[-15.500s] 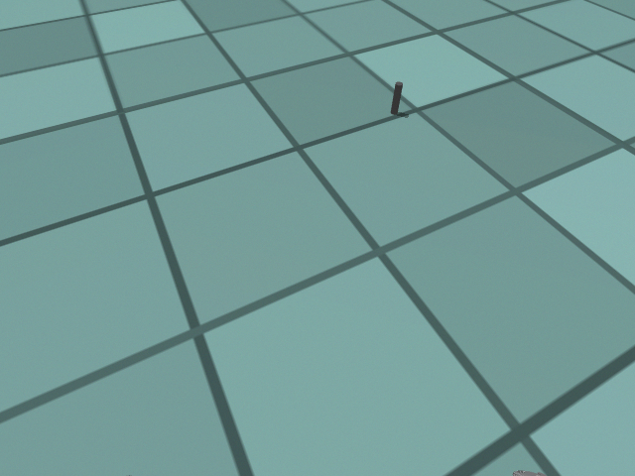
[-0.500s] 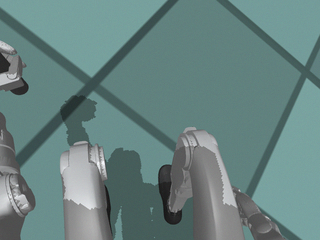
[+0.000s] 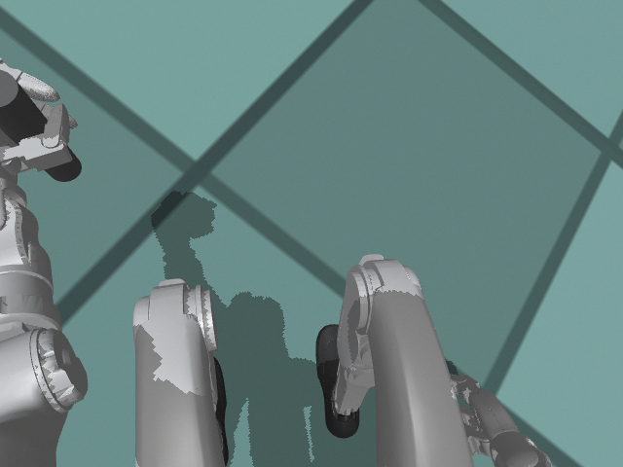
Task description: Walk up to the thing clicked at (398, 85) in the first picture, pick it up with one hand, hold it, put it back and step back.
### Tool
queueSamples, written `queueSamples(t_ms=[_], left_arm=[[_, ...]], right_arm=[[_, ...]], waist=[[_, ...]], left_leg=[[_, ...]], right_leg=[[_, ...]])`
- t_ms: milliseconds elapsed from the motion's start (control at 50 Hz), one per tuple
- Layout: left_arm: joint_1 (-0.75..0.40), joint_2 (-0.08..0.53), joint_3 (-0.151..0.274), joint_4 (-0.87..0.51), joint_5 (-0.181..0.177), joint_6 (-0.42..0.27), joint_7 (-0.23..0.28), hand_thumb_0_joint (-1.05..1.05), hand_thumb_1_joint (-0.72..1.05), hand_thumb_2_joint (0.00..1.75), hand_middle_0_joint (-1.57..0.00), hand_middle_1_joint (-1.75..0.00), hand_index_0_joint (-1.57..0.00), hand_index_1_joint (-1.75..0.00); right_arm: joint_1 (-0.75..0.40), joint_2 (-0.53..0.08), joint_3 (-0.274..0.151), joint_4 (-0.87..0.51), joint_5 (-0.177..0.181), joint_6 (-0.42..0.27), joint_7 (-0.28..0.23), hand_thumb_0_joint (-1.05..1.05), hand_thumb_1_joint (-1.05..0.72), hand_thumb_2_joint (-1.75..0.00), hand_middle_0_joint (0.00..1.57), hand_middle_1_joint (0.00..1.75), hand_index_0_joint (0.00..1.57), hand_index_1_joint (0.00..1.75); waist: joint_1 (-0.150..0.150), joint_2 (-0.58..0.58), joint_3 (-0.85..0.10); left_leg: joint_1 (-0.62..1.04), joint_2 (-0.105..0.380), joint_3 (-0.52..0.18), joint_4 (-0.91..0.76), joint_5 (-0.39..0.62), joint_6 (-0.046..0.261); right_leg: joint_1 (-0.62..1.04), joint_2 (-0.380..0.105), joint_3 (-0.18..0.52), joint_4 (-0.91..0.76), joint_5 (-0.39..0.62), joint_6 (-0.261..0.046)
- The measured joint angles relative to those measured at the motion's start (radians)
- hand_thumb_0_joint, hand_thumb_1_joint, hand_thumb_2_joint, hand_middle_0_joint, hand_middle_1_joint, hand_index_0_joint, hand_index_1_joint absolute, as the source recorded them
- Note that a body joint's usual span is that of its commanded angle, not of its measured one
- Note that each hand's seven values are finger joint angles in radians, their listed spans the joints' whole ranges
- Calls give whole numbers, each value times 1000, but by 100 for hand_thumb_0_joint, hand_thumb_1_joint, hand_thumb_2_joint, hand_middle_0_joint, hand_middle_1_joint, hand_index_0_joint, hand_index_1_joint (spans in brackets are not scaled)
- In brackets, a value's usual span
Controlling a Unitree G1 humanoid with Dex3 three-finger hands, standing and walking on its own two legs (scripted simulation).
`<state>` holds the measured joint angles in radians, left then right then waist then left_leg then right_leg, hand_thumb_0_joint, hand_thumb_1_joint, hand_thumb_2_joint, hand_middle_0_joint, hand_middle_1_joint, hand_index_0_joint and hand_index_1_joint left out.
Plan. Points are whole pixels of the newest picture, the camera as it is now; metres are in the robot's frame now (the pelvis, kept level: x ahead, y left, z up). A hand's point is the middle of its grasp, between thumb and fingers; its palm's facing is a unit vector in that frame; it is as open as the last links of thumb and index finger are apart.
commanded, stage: settle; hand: left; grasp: from the side
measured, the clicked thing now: (35, 136) +0.49 +0.28 -0.05
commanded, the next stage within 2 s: lift in 0.26 s
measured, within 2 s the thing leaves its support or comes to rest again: neither
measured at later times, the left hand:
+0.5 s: hand (51, 111) +0.50 +0.25 -0.01, palm faces +0.22 -0.98 -0.04, open 5.0 cm
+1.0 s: hand out of the picture +0.46 +0.25 +0.10, palm faces +0.20 -0.98 -0.03, open 5.0 cm
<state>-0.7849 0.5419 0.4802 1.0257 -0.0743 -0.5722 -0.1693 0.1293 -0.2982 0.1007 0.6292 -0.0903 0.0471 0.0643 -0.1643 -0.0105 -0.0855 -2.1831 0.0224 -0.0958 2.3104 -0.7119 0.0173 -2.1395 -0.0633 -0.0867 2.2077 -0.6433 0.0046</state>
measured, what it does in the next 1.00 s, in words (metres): rises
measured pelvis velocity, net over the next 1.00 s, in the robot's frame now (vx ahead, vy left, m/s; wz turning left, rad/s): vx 0.01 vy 0.00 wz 0.05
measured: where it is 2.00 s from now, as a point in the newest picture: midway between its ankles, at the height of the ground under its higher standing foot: (276, 417)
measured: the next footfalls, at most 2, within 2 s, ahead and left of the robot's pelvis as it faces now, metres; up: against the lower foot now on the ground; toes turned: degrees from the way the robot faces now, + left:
none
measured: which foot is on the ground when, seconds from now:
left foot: down 0.00-1.00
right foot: down 0.00-1.00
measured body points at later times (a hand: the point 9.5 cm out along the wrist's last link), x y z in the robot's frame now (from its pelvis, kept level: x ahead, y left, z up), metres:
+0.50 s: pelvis +0.00 +0.00 +0.01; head +0.22 +0.05 +0.40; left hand +0.48 +0.30 +0.00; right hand +0.10 -0.27 -0.11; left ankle +0.08 +0.12 -0.33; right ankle +0.11 -0.13 -0.33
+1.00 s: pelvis +0.01 +0.00 +0.09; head +0.20 +0.04 +0.49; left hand +0.44 +0.30 +0.10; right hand +0.15 -0.26 -0.03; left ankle +0.08 +0.12 -0.33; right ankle +0.11 -0.13 -0.33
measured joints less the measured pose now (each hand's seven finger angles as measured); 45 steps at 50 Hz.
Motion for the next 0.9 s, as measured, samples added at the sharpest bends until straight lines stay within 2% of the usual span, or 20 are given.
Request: queueSamples(t_ms=[260,460,680,900], left_arm=[[-25,-10,-2,29,19,-7,14,5,21,115,-100,-116,-105,-113],[-33,-22,-3,36,17,-7,20,5,20,116,-100,-116,-105,-113],[11,-57,-15,-42,-13,26,-19,5,21,114,-100,-117,-105,-114],[111,-121,-56,-185,-53,95,-10,5,21,114,-100,-117,-104,-114]], right_arm=[[11,3,-8,9,-1,-2,0,1,-88,-89,20,30,20,30],[18,5,-17,16,1,0,-1,1,-89,-89,20,30,20,30],[32,11,-47,12,30,-5,-15,1,-92,-89,20,30,20,30],[35,18,-75,-11,67,-18,-40,1,-92,-89,20,30,20,30]], waist=[[-6,6,-5],[-4,10,-13],[13,19,-44],[54,29,-84]], left_leg=[[17,-1,10,-26,6,-2],[24,-1,13,-38,6,-6],[69,-1,28,-90,4,-5],[184,1,40,-211,7,-7]], right_leg=[[10,-1,8,-17,2,-2],[12,0,11,-23,1,-6],[51,-1,22,-65,-5,-4],[159,1,27,-177,-5,-4]])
